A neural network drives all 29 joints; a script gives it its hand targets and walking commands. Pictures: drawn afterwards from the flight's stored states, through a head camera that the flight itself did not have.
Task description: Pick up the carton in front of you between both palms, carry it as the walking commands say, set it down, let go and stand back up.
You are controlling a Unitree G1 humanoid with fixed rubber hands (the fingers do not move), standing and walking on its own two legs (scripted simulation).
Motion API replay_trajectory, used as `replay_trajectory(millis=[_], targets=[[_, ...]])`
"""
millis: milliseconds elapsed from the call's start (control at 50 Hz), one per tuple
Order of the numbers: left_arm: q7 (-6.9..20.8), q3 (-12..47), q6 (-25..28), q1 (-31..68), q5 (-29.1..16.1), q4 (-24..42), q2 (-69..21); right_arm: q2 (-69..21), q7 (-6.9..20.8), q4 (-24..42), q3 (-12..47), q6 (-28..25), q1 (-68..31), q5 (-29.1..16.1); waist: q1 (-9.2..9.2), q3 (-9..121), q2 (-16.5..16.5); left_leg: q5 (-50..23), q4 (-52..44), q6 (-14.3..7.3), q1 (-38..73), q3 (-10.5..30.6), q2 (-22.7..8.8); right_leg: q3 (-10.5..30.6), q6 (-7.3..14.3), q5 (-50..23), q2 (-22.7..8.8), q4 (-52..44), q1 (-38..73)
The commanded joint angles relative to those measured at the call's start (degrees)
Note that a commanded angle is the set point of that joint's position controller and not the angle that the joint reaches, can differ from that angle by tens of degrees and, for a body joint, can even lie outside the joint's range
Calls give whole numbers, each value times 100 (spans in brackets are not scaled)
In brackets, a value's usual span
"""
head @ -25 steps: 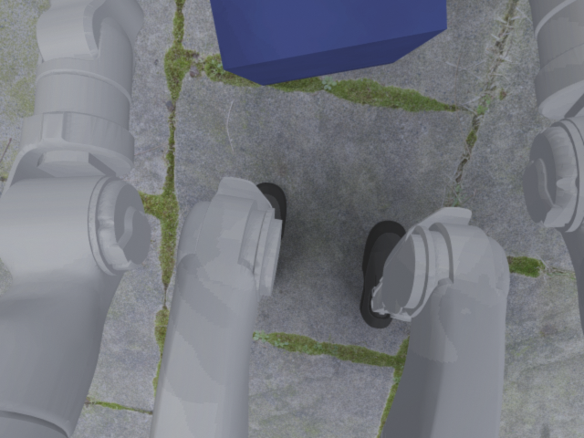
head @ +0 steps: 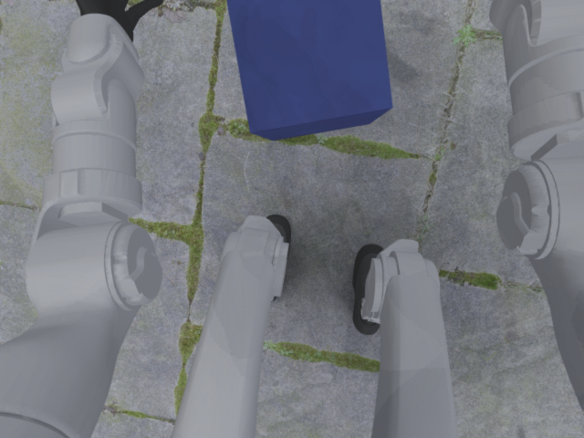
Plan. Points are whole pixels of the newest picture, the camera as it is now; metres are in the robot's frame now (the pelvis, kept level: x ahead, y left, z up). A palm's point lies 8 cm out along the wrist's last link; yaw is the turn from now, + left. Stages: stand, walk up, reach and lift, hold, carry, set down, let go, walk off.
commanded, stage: set down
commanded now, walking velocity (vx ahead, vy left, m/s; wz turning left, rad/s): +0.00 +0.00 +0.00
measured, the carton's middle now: (311, 70) +0.54 +0.07 -0.39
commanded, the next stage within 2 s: let go in 0.34 s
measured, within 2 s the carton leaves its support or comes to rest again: neither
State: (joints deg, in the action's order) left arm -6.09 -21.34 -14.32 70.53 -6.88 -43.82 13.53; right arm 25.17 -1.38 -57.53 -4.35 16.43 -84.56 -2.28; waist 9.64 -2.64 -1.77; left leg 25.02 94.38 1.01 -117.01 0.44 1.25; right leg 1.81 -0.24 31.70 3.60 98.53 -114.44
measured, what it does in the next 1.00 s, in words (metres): rises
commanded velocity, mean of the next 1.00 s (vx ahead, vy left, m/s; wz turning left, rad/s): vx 0.00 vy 0.00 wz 0.00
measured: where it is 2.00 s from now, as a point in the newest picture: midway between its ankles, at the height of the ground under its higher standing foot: (318, 288)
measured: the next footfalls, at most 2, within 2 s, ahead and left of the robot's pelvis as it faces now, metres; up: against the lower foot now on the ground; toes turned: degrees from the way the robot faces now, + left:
none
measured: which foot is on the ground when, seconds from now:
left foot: down 0.00-1.00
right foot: down 0.00-1.00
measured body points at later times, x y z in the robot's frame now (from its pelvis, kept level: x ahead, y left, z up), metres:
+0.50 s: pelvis +0.02 +0.00 +0.13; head +0.34 +0.01 +0.45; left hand +0.51 +0.26 +0.03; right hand +0.60 -0.13 +0.03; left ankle +0.11 +0.12 -0.48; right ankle +0.07 -0.11 -0.48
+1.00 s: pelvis +0.08 +0.02 +0.23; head +0.26 +0.02 +0.65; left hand +0.35 +0.27 +0.14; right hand +0.42 -0.17 +0.13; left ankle +0.11 +0.12 -0.48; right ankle +0.07 -0.11 -0.48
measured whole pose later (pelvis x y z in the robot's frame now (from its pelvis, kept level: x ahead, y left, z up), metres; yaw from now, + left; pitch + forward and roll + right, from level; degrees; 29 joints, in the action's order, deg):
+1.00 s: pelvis +0.08 +0.02 +0.23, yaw -1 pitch +23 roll -1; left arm 5.7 -6.2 -2.6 8.3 -0.5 -29.1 11.4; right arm 8.6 -2.6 -35.2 -9.8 3.2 -17.1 5.0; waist 5.7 2.0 0.9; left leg 14.4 39.8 -1.4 -48.7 1.4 2.1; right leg 4.0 -1.5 18.3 1.6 39.9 -44.9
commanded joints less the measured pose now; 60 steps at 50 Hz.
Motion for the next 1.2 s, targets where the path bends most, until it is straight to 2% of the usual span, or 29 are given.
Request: replay_trajectory(millis=[0, 160, 300, 380, 460, 540, 620, 680, 800, 900, 1000, 1080, 1180], targets=[[70, -85, 43, 1119, 40, 753, 798, 520, 35, 767, -195, -53, -1779, 115, 319, 7038, -977, -2671, -938, 182, 4052, -600, 266, -302, -39, -2047, 279, -1195, 3838], [178, -193, 70, 827, 280, 738, 633, 432, 197, 522, -460, -124, -1332, 297, 289, 6631, -704, -2733, -1871, 232, 4708, -565, 227, -249, -36, -2066, 273, -2183, 4037], [273, -312, 135, 626, 472, 735, 517, 342, 322, 453, -573, -217, -1154, 389, 302, 6347, -686, -2830, -2701, 223, 5242, -527, 193, -177, -68, -2231, 228, -3028, 4606], [412, -344, 222, 292, 687, 700, 377, 141, 318, 462, -794, -294, -699, 623, 164, 6346, -661, -2957, -3084, 217, 5604, -501, 184, -151, -110, -2499, 204, -3468, 5002], [662, -300, 361, -548, 977, 876, 366, -307, 104, 909, -1031, -374, 310, 907, 58, 6751, -575, -3485, -3406, 146, 6263, -491, 202, -108, -172, -3211, 220, -3883, 5734], [974, -80, 511, -1633, 1246, 1284, 493, -911, -270, 1790, -1138, -463, 1563, 1061, -27, 6831, -434, -3787, -3756, 41, 6975, -423, 212, -48, -225, -3675, 223, -4343, 6421], [1207, 272, 625, -2484, 1248, 1632, 623, -1201, -512, 2668, -1024, -600, 2540, 1014, -56, 6114, -219, -3715, -4190, -53, 7865, -280, 160, -78, -252, -3190, 196, -4897, 6485], [1295, 552, 731, -3155, 1126, 1668, 567, -1307, -531, 2990, -906, -735, 3241, 943, -125, 5404, -68, -3533, -4515, -60, 8540, -138, 84, -138, -230, -2583, 166, -5287, 6307], [1313, 999, 1011, -4605, 840, 1621, 343, -1342, -317, 2831, -784, -1067, 4810, 876, -303, 4339, 132, -3418, -5085, 12, 9519, 155, -47, -191, -147, -2027, 110, -5806, 6339], [1221, 1309, 1228, -5694, 657, 1843, 261, -1227, -168, 2692, -679, -1349, 6012, 767, -413, 3796, 363, -3820, -5375, 70, 10367, 335, -120, -183, -84, -1947, 92, -6136, 6583], [1087, 1609, 1381, -6793, 557, 2254, 234, -1115, -54, 2829, -555, -1580, 7124, 643, -469, 3192, 511, -4060, -5754, 134, 10972, 362, -128, -130, -7, -2093, 54, -6537, 7391], [1022, 1779, 1456, -7538, 508, 2512, 240, -1063, 27, 3034, -417, -1709, 7832, 555, -537, 2582, 413, -3904, -6116, 150, 11098, 295, -77, -103, 9, -2354, 12, -6870, 8340], [1035, 1835, 1431, -7966, 491, 2570, 320, -1069, 117, 3271, -213, -1708, 8500, 480, -699, 1608, 14, -3018, -6624, 82, 10862, 110, 72, -47, -47, -2605, -121, -7319, 9470]])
